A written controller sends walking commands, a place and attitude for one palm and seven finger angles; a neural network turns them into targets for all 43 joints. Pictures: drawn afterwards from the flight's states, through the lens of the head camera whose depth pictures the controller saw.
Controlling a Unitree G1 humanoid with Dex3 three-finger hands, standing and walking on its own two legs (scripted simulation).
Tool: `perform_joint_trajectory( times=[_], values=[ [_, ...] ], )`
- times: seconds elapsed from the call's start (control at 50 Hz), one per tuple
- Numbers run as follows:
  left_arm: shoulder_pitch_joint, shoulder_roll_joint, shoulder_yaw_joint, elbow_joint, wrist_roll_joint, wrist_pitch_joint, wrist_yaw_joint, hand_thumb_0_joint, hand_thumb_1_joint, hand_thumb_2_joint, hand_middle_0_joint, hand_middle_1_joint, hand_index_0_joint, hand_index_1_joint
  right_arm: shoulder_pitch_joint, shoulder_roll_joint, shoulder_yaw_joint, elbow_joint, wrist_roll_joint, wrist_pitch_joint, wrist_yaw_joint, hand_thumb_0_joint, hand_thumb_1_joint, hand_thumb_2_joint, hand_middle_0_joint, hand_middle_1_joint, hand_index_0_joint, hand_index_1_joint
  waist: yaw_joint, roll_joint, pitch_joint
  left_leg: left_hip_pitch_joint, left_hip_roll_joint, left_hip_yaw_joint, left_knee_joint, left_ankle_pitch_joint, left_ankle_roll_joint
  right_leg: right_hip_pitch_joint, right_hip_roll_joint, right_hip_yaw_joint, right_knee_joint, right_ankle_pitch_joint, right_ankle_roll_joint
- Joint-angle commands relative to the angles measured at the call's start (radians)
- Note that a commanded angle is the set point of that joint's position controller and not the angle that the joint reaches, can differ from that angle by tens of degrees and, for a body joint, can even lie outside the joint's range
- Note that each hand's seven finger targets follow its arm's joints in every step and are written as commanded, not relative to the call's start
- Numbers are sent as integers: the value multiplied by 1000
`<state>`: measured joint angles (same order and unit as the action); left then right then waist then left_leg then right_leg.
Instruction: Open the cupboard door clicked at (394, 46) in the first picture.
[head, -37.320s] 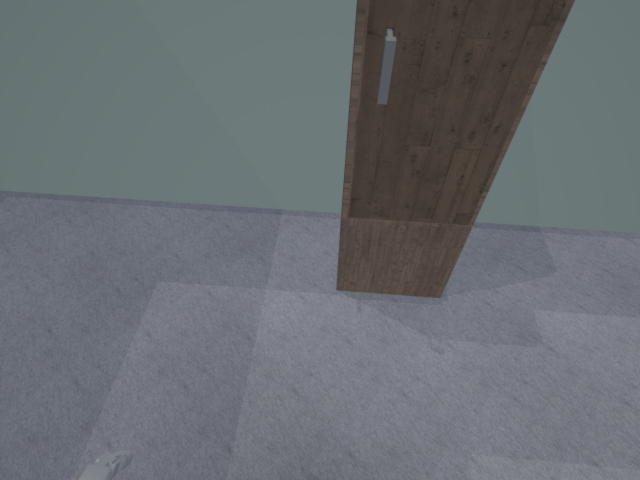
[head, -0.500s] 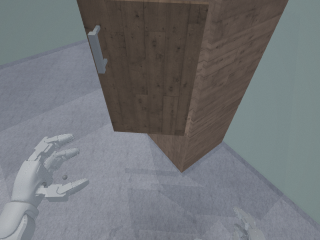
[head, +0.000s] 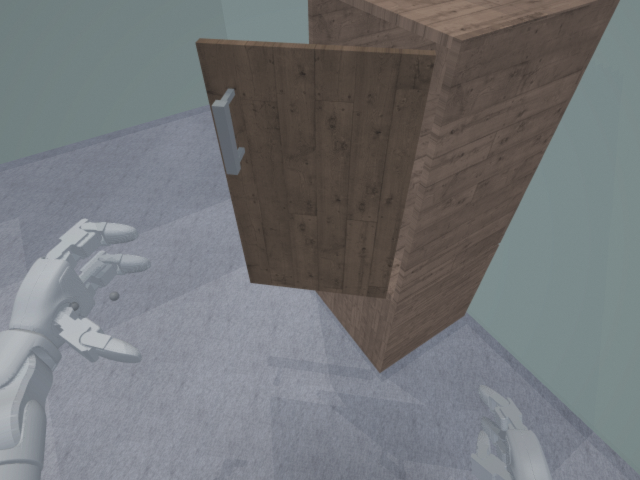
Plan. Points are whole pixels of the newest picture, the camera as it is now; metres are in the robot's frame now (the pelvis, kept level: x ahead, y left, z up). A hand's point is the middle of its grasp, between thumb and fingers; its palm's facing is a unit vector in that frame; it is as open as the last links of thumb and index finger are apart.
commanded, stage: raise the hand with hooked fingers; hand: left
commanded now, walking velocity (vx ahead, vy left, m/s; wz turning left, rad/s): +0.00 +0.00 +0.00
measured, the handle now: (231, 132) +0.60 +0.21 +0.13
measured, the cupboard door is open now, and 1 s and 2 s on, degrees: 49 49 49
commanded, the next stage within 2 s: move the hooked fingers beside the handle in 0.72 s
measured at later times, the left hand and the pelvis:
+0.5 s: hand (122, 265) +0.30 +0.25 +0.15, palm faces -0.01 -1.00 -0.03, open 14.0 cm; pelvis +0.00 -0.01 +0.01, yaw -1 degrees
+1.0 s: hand (119, 253) +0.31 +0.26 +0.15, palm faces +0.01 -1.00 -0.03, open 14.0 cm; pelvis -0.01 -0.01 +0.01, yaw +0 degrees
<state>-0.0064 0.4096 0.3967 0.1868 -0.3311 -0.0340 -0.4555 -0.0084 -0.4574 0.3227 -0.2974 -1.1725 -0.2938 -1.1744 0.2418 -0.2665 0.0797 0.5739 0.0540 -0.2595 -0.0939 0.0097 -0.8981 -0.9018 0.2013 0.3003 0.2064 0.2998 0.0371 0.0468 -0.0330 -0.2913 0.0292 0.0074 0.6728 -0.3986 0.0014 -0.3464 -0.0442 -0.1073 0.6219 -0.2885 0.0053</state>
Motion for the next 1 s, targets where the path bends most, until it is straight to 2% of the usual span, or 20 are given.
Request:
perform_joint_trajectory(
  times=[0.0,0.08,0.12,0.18,0.28,0.34,0.4,0.46,0.52,0.58,0.64,0.66,0.68,0.72,0.76,0.8,0.84,0.86,0.88,0.98],
  values=[
    [-318,277,124,-224,-23,-46,-25,0,-500,300,-300,-1200,-300,-1200,-64,-136,-61,-145,2,-45,-24,0,-900,-900,200,300,200,300,-13,28,-192,29,-31,-25,-137,333,13,157,50,38,-76,250,-28],
    [-388,340,190,-213,-34,-77,-16,0,-500,300,-300,-1200,-300,-1200,-68,-132,-54,-134,-4,-44,-29,0,-900,-900,200,300,200,300,-4,33,-217,56,-33,-23,-154,362,14,200,51,44,-95,287,-30],
    [-401,327,181,-133,-35,-67,-24,0,-500,300,-300,-1200,-300,-1200,-62,-133,-54,-120,1,-38,-33,0,-900,-900,200,300,200,300,-12,18,-182,50,-34,-19,-165,335,15,182,49,43,-111,267,-28],
    [-454,326,144,-47,-22,-25,-50,0,-500,300,-300,-1200,-300,-1200,-69,-139,-51,-115,10,-30,-36,0,-900,-900,200,300,200,300,-15,58,-114,36,-37,-16,-190,288,15,160,44,49,-136,219,-29],
    [-370,286,101,26,-21,35,-95,0,-500,300,-300,-1200,-300,-1200,-61,-150,-60,-137,15,-21,-24,0,-900,-900,200,300,200,300,-2,-21,-145,25,-39,-12,-185,307,21,177,37,53,-126,245,-23],
    [-374,342,168,-59,-32,7,-88,0,-500,300,-300,-1200,-300,-1200,-69,-151,-66,-156,8,-22,-15,0,-900,-900,200,300,200,300,12,-29,-219,41,-42,-8,-175,332,22,208,36,60,-117,267,-24],
    [-386,370,219,-98,-47,-35,-60,0,-500,300,-300,-1200,-300,-1200,-67,-143,-65,-157,3,-27,-12,0,-900,-900,200,300,200,300,19,-21,-218,34,-41,-1,-179,325,21,220,38,68,-121,252,-24],
    [-428,375,219,-132,-39,-64,-27,0,-500,300,-300,-1200,-300,-1200,-66,-140,-62,-149,0,-33,-15,0,-900,-900,200,300,200,300,16,28,-187,40,-39,2,-190,305,20,209,41,71,-131,226,-26],
    [-446,328,167,-108,-12,-58,-18,0,-500,300,-300,-1200,-300,-1200,-62,-136,-63,-139,6,-36,-26,0,-900,-900,200,300,200,300,-3,83,-168,58,-38,6,-204,289,20,187,38,66,-143,214,-25],
    [-449,318,139,-94,-7,-39,-33,0,-500,300,-300,-1200,-300,-1200,-62,-141,-62,-137,7,-37,-33,0,-900,-900,200,300,200,300,-8,41,-154,55,-37,-1,-212,268,23,186,40,68,-155,194,-22],
    [-435,322,142,-76,-8,-29,-46,0,-500,300,-300,-1200,-300,-1200,-61,-142,-60,-135,8,-38,-39,0,-900,-900,200,300,200,300,-8,43,-161,60,-40,-3,-211,255,22,181,41,66,-159,178,-23],
    [-417,323,146,-47,-18,-23,-53,0,-500,300,-300,-1200,-300,-1200,-57,-144,-57,-132,5,-34,-37,0,-900,-900,200,300,200,300,-6,-17,-136,44,-38,-6,-213,247,23,182,46,67,-165,166,-21],
    [-411,323,152,-39,-23,-22,-60,0,-500,300,-300,-1200,-300,-1200,-60,-145,-59,-132,6,-34,-35,0,-900,-900,200,300,200,300,-7,-31,-135,33,-37,-8,-212,245,24,181,44,68,-162,165,-19],
    [-412,328,166,-39,-28,-25,-64,0,-500,300,-300,-1200,-300,-1200,-64,-147,-60,-133,6,-34,-34,0,-900,-900,200,300,200,300,-1,-27,-159,40,-38,-7,-207,271,23,190,43,62,-150,200,-21],
    [-431,344,173,-68,-30,-30,-63,0,-500,300,-300,-1200,-300,-1200,-70,-144,-57,-138,4,-35,-30,0,-900,-900,200,300,200,300,7,26,-179,54,-43,-4,-203,294,19,207,44,65,-142,226,-25],
    [-443,329,159,-85,-26,-38,-57,0,-500,300,-300,-1200,-300,-1200,-68,-135,-56,-142,5,-39,-29,0,-900,-900,200,300,200,300,3,47,-186,72,-41,-7,-210,309,18,199,45,54,-140,241,-27],
    [-538,290,101,-60,-13,-42,-45,0,-500,300,-300,-1200,-300,-1200,-61,-137,-54,-127,7,-39,-35,0,-900,-900,200,300,200,300,-28,22,-154,70,-37,-12,-213,275,18,152,49,50,-149,208,-22],
    [-568,307,106,-9,-12,-40,-42,0,-500,300,-300,-1200,-300,-1200,-48,-141,-54,-112,5,-35,-38,0,-900,-900,200,300,200,300,-38,-14,-113,55,-34,-13,-211,246,20,129,52,56,-162,175,-20],
    [-611,321,108,12,-6,-45,-41,0,-500,300,-300,-1200,-300,-1200,-46,-147,-56,-103,7,-35,-42,0,-900,-900,200,300,200,300,-44,-5,-108,44,-35,-17,-217,228,19,123,50,56,-164,150,-20],
    [-735,329,70,51,24,-60,-41,0,-500,300,-300,-1200,-300,-1200,-42,-147,-53,-95,6,-33,-49,0,-900,-900,200,300,200,300,-47,79,-184,75,-40,-19,-210,253,14,133,40,55,-148,174,-28]
  ],
)
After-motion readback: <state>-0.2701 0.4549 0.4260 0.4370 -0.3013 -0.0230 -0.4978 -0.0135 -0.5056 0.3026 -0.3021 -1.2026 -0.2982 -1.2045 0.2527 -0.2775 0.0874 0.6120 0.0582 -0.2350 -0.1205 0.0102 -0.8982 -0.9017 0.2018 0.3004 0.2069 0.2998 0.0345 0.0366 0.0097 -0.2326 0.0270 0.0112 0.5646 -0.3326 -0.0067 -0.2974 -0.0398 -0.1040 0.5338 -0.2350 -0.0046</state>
